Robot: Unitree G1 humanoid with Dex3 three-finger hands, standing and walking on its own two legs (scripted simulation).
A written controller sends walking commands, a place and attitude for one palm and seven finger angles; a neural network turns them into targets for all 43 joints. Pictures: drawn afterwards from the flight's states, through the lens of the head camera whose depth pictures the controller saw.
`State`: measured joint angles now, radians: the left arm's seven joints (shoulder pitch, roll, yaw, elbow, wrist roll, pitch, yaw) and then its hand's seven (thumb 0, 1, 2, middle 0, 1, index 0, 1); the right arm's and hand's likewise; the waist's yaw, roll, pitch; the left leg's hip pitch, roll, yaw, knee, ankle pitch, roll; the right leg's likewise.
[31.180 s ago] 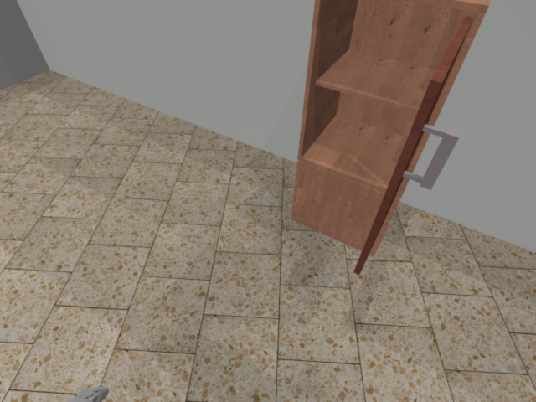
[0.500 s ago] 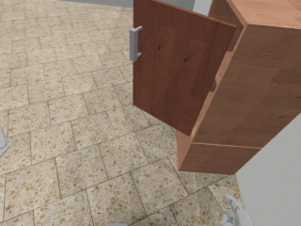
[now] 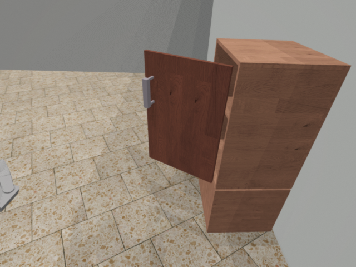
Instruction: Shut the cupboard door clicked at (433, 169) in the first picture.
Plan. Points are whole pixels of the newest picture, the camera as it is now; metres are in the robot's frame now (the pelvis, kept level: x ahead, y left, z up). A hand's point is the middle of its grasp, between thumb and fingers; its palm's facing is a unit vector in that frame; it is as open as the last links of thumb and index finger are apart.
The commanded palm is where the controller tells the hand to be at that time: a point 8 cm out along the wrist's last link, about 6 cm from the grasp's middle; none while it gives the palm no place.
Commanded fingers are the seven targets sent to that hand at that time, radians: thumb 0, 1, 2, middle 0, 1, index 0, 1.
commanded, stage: stop stepping back and stand still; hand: left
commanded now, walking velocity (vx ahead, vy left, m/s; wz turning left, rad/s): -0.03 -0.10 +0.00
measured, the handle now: (149, 91) +0.85 +0.18 +0.08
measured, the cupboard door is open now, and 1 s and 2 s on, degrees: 58 58 58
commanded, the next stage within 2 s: let the arm hang, fingers relaxed in 0.74 s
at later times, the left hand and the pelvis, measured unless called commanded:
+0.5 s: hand (12, 181) +0.20 +0.32 +0.18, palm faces +0.53 -0.74 -0.42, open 7.4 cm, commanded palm +0.16 +0.33 +0.20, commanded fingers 0.00 0.90 0.90 -0.20 -0.30 -0.20 -0.30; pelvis +0.01 +0.03 +0.01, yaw -2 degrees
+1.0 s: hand (55, 245) +0.19 +0.29 -0.01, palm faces +0.09 -0.89 -0.46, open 7.4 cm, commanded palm none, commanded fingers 0.00 0.90 0.90 -0.20 -0.30 -0.20 -0.30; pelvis -0.02 +0.05 +0.00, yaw -3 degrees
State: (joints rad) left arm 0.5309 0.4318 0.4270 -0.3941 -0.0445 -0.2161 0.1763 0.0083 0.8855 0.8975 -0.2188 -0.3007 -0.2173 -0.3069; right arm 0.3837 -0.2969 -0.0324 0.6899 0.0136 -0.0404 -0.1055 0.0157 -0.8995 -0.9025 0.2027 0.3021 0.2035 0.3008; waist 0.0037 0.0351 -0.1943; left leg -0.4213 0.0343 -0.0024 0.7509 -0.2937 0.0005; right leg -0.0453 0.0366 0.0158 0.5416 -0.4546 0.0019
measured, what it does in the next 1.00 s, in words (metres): steps on the spot: left foot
